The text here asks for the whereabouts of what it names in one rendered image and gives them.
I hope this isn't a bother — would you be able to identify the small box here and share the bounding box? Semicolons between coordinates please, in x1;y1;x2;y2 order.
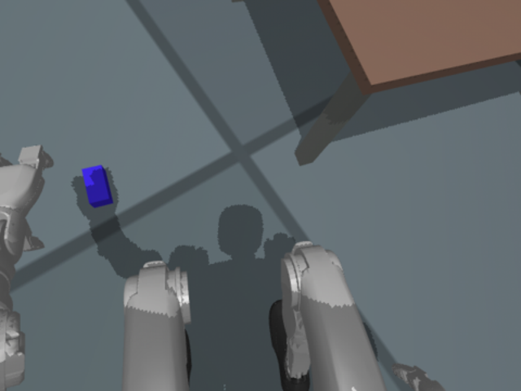
82;165;113;208

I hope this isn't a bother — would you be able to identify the left robot hand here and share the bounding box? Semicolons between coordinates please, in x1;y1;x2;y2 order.
0;145;54;252

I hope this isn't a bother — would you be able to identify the left robot arm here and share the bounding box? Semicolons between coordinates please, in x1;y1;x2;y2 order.
0;207;28;391

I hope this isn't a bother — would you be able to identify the right robot foot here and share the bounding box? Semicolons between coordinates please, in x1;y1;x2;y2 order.
269;300;310;391

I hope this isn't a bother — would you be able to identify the coffee table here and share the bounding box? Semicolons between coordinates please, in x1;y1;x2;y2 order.
231;0;521;166

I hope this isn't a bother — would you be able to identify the right robot hand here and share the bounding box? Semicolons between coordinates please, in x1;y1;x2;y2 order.
392;363;446;391

